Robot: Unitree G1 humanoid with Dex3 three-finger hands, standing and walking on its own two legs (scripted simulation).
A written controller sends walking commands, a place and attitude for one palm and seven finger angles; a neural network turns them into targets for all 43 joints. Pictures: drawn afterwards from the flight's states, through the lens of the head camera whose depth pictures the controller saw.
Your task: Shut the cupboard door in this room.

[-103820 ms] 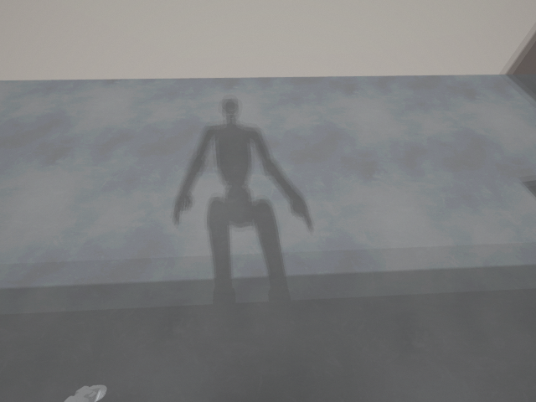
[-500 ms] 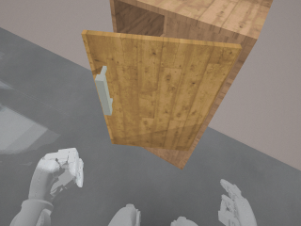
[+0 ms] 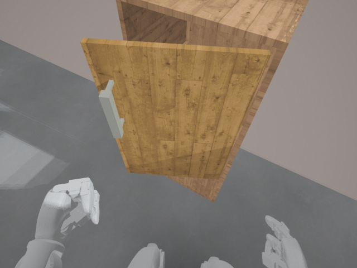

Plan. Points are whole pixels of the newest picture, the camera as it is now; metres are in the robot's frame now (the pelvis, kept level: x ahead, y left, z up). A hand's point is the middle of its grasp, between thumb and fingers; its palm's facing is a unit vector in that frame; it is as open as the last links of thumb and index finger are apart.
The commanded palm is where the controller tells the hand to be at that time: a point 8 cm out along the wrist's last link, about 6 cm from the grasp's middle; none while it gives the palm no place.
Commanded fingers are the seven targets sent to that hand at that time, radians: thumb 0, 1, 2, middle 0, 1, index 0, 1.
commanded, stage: bring the fist close to the handle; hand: left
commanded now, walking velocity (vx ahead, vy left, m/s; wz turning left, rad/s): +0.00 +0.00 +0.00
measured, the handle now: (114, 110) +0.47 +0.20 +0.05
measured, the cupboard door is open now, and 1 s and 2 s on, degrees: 25 25 19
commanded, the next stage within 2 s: push the door shut along its arc in 1.34 s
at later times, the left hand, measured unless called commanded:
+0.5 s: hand (104, 173) +0.30 +0.18 +0.06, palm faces -0.02 -1.00 -0.03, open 3.1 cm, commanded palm +0.28 +0.23 +0.06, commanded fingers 0.00 0.90 0.90 -1.30 -1.50 -1.30 -1.50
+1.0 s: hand (120, 143) +0.37 +0.16 +0.06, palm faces -0.02 -1.00 -0.02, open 3.1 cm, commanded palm +0.35 +0.22 +0.06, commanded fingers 0.00 0.90 0.90 -1.30 -1.50 -1.30 -1.50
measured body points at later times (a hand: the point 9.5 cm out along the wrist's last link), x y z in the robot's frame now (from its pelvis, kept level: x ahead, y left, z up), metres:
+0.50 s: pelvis +0.00 -0.01 +0.01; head +0.06 +0.00 +0.45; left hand +0.29 +0.23 +0.06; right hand +0.15 -0.26 -0.09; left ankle +0.04 +0.08 -0.65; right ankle +0.00 -0.09 -0.65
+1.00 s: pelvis +0.00 +0.01 +0.01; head +0.07 +0.02 +0.45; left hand +0.37 +0.22 +0.06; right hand +0.12 -0.24 -0.10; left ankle +0.04 +0.08 -0.65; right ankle +0.00 -0.09 -0.65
